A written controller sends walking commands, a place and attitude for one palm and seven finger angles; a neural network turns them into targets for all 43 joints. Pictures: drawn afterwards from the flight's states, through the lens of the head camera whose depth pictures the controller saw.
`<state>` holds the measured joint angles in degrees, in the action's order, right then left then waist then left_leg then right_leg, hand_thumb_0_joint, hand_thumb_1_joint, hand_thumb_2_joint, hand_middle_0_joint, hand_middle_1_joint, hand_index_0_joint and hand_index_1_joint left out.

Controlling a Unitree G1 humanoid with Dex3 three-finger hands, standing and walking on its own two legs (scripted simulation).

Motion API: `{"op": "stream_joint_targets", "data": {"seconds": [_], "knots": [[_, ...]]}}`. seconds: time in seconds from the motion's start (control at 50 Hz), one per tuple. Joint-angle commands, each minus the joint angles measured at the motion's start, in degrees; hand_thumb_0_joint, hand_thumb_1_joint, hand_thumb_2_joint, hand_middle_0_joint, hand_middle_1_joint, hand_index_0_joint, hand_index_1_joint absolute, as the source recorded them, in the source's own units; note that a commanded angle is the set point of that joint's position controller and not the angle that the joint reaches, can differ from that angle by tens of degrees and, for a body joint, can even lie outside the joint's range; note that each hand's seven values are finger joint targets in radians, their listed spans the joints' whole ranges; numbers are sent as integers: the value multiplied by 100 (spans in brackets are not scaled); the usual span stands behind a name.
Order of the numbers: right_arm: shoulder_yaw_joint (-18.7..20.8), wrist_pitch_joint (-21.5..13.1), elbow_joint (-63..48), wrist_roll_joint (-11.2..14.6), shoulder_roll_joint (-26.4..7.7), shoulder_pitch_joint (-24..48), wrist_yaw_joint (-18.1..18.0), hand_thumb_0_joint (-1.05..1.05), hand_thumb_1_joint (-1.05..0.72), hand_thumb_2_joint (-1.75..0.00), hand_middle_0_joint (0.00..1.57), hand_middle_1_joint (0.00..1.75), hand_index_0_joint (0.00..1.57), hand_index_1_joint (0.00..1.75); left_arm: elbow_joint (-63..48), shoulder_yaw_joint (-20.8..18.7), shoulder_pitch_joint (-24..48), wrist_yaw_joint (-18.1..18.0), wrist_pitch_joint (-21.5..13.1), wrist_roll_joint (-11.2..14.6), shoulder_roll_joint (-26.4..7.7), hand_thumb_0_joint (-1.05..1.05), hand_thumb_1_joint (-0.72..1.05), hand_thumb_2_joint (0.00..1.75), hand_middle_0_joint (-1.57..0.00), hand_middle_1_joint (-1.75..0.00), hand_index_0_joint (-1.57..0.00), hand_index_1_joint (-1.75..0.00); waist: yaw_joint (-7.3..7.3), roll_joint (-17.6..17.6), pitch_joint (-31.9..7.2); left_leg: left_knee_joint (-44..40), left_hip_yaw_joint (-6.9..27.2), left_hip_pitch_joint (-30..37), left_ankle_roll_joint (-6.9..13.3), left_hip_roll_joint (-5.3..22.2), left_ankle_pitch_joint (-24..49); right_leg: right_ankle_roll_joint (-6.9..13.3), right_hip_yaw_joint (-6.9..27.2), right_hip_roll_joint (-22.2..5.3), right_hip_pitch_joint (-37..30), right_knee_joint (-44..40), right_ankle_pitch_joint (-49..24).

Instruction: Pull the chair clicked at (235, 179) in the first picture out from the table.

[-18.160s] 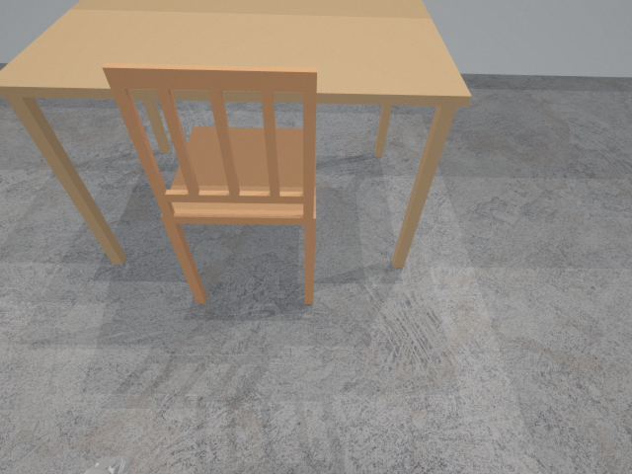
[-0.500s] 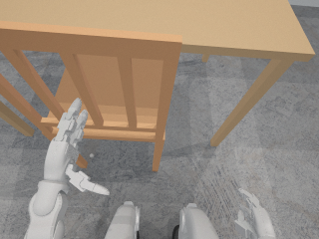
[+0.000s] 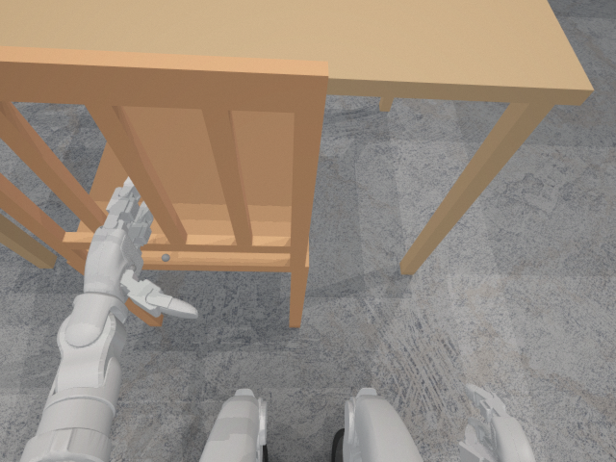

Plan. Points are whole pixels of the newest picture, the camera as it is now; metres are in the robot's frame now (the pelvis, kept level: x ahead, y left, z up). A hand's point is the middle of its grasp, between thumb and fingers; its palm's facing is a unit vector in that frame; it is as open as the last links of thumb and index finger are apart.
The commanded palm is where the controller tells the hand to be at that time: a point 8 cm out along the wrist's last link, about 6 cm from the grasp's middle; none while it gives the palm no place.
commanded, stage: push the fingers through the gap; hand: left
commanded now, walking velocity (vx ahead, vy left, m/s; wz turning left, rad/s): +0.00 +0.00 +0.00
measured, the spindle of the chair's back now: (150, 187) +0.44 +0.21 +0.04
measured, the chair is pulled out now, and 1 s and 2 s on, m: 0.00 0.00 0.00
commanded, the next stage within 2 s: hook a spindle and tug to test in 0.92 s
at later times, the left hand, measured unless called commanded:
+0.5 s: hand (158, 218) +0.41 +0.20 +0.03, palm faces +0.03 -1.00 -0.04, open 16.9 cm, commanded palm +0.39 +0.24 +0.03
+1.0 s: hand (165, 214) +0.42 +0.20 +0.02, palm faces -0.01 -1.00 -0.04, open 16.9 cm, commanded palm +0.39 +0.24 +0.03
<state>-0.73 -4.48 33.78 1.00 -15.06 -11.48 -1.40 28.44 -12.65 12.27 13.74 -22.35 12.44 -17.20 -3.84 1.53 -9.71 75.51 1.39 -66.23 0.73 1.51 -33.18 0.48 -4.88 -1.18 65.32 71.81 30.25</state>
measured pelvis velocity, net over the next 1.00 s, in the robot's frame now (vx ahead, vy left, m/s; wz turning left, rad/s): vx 0.00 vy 0.01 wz -0.02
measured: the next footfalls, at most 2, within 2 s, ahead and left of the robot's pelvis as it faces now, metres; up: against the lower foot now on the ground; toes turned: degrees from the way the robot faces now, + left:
none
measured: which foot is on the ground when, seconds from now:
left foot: down 0.00-1.00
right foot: down 0.00-1.00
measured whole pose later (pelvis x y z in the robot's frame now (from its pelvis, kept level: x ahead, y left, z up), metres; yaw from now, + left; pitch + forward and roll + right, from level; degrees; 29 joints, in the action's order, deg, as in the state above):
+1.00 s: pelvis +0.00 +0.01 +0.01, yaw -1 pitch +25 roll -3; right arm -1.1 -0.2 35.2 0.0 -14.4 -13.5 -0.3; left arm 43.8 -15.8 26.6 12.1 -26.8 9.5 -19.3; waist -5.5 1.3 -9.1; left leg 73.8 0.2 -66.3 1.7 1.5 -32.3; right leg -0.5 -3.6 -1.1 65.5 69.6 28.7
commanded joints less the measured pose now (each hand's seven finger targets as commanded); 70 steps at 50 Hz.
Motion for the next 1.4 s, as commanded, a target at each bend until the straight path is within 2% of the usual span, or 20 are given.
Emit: {"op": "stream_joint_targets", "data": {"seconds": [0.0,0.02,0.1,0.18,0.22,0.26,0.34,0.42,0.5,0.56,0.62,0.72,0.8,0.88,0.92,1.0,1.06,1.22,1.28,1.38], "knots": [[387,-195,-766,5,-812,-287,-106,0,-90,-90,20,30,20,30,-2102,-588,1045,-35,-499,213,-1158,0,-50,30,-6,-8,-6,-8,157,500,-2938,-1189,79,2138,14,-71,2627,87,296,100,-2006,-977,-2034],[371,-198,-702,-33,-816,-303,-114,0,-90,-90,20,30,20,30,-2182,-797,1197,-161,-623,203,-1403,0,-50,30,-6,-8,-6,-8,147,490,-2930,-1157,116,2100,9,-54,2709,90,284,120,-1974,-912,-2085],[357,-199,-446,-83,-763,-344,-88,0,-90,-90,20,30,20,30,-1314,-709,1260,-366,-880,60,-1098,0,-50,30,-6,-8,-6,-8,-69,106,-2269,-1042,76,1565,24,-59,2211,37,278,151,-1675,-903,-1778],[369,-144,-390,-45,-871,-407,-50,0,-90,-90,20,30,20,30,-455,-170,1407,-71,-676,-26,-634,0,-50,30,-6,-8,-6,-8,-187,213,-1886,-1121,93,1536,-4,-64,1848,89,215,137,-1251,-987,-1378],[384,-107,-455,-17,-910,-450,-47,0,-90,-90,20,30,20,30,-280,17,1519,88,-507,-6,-483,0,-50,30,-6,-8,-6,-8,-209,230,-1930,-1154,111,1613,11,-69,1882,102,204,127,-1227,-1021,-1369],[392,-65,-444,-2,-941,-478,-70,0,-90,-90,20,30,20,30,-409,-5,2094,130,-461,-4,-627,0,-50,30,-6,-8,-6,-8,-235,298,-2083,-1151,151,1760,9,-52,1905,101,201,110,-1139,-1017,-1340],[371,-44,-435,-78,-895,-501,-120,0,-90,-90,20,30,20,30,-877,-852,2678,-150,-744,3,-1514,0,-50,30,-6,-8,-6,-8,-48,375,-2731,-1076,147,1953,14,-64,2218,86,277,124,-1475,-931,-1553],[329,-14,-334,-143,-836,-533,-118,0,-90,-90,20,30,20,30,-556,-1033,2836,-322,-1000,-141,-1701,0,-50,30,-6,-8,-6,-8,-70,397,-2808,-998,123,1816,8,-72,2328,72,297,140,-1570,-822,-1691],[328,68,-295,-98,-894,-611,-66,0,-90,-90,20,30,20,30,284,-523,2724,-66,-750,-171,-1159,0,-50,30,-6,-8,-6,-8,-189,490,-2402,-1086,122,1764,-20,-60,2071,101,231,142,-1241,-928,-1431],[361,148,-379,-34,-931,-659,-20,0,-90,-90,20,30,20,30,502,-295,2375,150,-477,-49,-843,0,-50,30,-6,-8,-6,-8,-197,297,-2397,-1175,124,1824,-4,-43,2149,104,192,147,-1317,-1035,-1517],[355,184,-410,-21,-946,-664,-17,0,-90,-90,20,30,20,30,318,-493,2564,136,-481,25,-1079,0,-50,30,-6,-8,-6,-8,-164,207,-2376,-1197,139,1738,19,-48,2104,101,190,157,-1406,-1041,-1508],[369,161,-382,-101,-894,-669,-25,0,-90,-90,20,30,20,30,-547,-923,2940,-309,-997,-69,-1570,0,-50,30,-6,-8,-6,-8,-78,458,-2728,-1218,224,2244,-45,-11,2524,102,179,181,-1337,-938,-1583],[361,166,-245,-148,-871,-664,-1,0,-90,-90,20,30,20,30,-176,-624,2986,-440,-1120,-245,-1230,0,-50,30,-6,-8,-6,-8,-203,526,-2436,-1209,241,2201,-81,0,2297,98,151,177,-1042,-930,-1346],[365,243,-247,-126,-925,-704,25,0,-90,-90,20,30,20,30,516,-419,2781,-264,-849,-297,-1008,0,-50,30,-6,-8,-6,-8,-243,448,-2160,-1233,206,1959,-60,-19,1998,119,133,163,-958,-990,-1191],[360,286,-319,-96,-964,-722,16,0,-90,-90,20,30,20,30,726,-525,2611,-145,-726,-220,-1098,0,-50,30,-6,-8,-6,-8,-216,204,-2174,-1237,198,1829,-26,-34,1978,126,150,175,-1126,-1021,-1252],[361,300,-403,-68,-922,-661,2,0,-90,-90,20,30,20,30,190,-491,3033,-111,-781,-120,-1101,0,-50,30,-6,-8,-6,-8,-176,421,-2518,-1225,195,2059,-33,-26,2201,114,170,158,-1207,-988,-1415],[371,256,-418,-114,-879,-661,9,0,-90,-90,20,30,20,30,-381,-567,3036,-237,-993,-104,-1180,0,-50,30,-11,-24,-11,-24,-107,636,-2964,-1173,229,2486,-66,-12,2737,112,180,166,-1284,-923,-1701],[352,318,-299,-116,-887,-654,11,0,-90,-90,20,30,20,30,459,-530,2863,-335,-863,-266,-1093,0,-50,30,-25,-68,-25,-68,-251,219,-2173,-1125,98,1600,9,-67,1935,76,230,164,-1267,-985,-1407],[353,332,-393,-102,-880,-627,-1,0,-90,-90,20,30,20,30,251,-705,2777,-253,-850,-207,-1283,0,-50,30,-31,-85,-31,-85,-126,247,-2555,-1116,52,1701,17,-77,2174,89,286,154,-1591,-973,-1705],[363,279,-359,-91,-841,-636,-10,0,-90,-90,20,30,20,30,-96,-466,3023,-167,-937,-134,-1078,0,-28,40,-39,-112,-39,-112,-220,406,-2730,-1072,87,2001,12,-50,2396,74,274,169,-1513,-972,-1829]]}}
